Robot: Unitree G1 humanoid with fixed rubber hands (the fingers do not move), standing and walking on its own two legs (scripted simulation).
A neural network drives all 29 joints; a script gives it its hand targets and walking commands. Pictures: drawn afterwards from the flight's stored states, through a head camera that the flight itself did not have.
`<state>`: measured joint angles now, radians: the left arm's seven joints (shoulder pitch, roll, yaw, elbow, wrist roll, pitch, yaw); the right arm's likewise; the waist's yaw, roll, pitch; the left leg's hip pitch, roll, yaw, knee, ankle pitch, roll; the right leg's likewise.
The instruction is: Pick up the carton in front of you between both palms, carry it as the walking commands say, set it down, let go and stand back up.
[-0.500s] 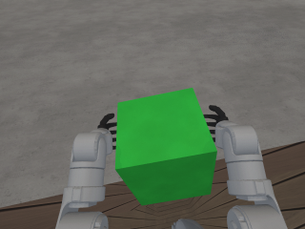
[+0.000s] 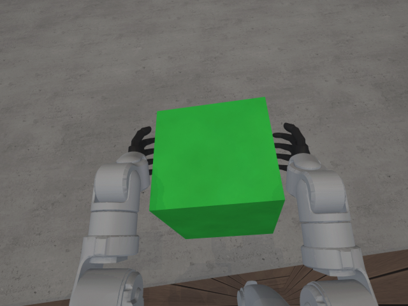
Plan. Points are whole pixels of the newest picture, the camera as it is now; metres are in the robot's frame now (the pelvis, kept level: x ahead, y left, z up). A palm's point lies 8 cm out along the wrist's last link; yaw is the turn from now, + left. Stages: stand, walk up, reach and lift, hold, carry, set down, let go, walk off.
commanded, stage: carry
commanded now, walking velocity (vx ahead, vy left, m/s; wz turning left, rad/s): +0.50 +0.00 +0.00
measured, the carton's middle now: (219, 177) +0.38 -0.02 -0.03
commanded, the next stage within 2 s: none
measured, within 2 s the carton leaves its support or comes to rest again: neither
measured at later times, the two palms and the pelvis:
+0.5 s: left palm (170, 82) +0.87 +0.13 -0.18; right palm (249, 90) +0.80 -0.16 -0.18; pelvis +0.49 +0.07 -0.23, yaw -4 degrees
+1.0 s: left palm (118, 28) +1.17 +0.34 -0.13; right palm (186, 30) +1.16 +0.06 -0.16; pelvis +0.87 +0.17 -0.20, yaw -3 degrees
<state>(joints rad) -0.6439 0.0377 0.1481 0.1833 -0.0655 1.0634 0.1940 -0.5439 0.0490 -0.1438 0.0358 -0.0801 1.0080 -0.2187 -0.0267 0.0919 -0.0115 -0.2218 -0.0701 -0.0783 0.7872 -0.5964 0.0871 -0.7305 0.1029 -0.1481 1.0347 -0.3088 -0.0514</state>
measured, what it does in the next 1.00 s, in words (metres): goes down: right foot 0.11 m lower, then left foot 0.14 m lower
